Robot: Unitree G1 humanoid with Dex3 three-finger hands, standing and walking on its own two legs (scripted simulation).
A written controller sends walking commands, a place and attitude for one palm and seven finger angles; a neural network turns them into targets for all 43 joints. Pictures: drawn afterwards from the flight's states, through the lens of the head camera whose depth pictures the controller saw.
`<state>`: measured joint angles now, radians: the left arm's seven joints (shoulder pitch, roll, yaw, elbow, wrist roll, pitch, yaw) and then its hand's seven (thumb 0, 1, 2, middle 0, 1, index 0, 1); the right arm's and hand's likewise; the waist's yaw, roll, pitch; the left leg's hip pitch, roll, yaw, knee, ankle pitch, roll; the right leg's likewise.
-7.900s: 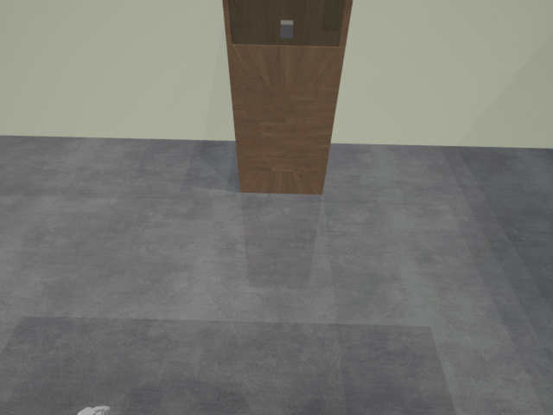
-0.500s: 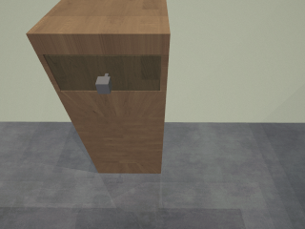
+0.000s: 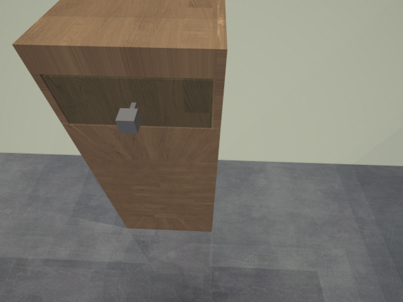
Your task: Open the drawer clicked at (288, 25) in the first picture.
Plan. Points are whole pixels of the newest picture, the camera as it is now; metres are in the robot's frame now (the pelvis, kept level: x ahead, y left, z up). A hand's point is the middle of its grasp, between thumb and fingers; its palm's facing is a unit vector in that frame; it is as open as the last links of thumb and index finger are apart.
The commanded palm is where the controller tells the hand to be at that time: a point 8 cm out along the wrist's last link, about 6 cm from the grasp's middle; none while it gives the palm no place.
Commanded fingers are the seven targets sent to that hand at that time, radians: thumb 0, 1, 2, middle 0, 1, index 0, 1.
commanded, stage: come to a stop and stand still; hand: left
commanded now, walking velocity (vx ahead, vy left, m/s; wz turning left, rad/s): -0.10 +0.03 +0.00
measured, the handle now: (130, 115) +0.50 +0.21 +0.07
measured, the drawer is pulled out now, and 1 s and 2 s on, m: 0.00 0.00 0.00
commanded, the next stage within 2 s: look again from close up in 0.64 s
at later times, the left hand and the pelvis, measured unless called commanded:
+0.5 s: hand out of the picture -0.01 +0.16 -0.16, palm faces +0.05 -0.98 -0.21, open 7.3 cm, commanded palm none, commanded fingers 0.00 0.90 0.90 -0.20 -0.30 -0.20 -0.30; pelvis -0.04 -0.02 +0.01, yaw +1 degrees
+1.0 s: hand out of the picture -0.07 +0.16 -0.17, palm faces +0.07 -0.98 -0.18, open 7.4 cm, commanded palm none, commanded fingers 0.00 0.90 0.90 -0.20 -0.30 -0.20 -0.30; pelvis -0.05 +0.00 +0.00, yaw +2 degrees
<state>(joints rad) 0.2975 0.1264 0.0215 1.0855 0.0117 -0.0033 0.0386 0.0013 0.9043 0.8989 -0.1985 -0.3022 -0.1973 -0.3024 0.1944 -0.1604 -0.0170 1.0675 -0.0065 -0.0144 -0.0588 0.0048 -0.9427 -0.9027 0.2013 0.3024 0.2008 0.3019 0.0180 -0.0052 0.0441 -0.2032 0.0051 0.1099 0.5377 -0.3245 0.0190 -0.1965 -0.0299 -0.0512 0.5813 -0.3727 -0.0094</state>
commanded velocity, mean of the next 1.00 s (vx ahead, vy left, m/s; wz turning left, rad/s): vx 0.00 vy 0.01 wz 0.00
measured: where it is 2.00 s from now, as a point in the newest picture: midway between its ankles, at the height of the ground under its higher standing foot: outside the picture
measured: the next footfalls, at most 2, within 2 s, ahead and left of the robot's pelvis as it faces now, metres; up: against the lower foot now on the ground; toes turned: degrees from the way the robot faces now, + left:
none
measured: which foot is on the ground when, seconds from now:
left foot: down 0.00-1.00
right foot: down 0.00-1.00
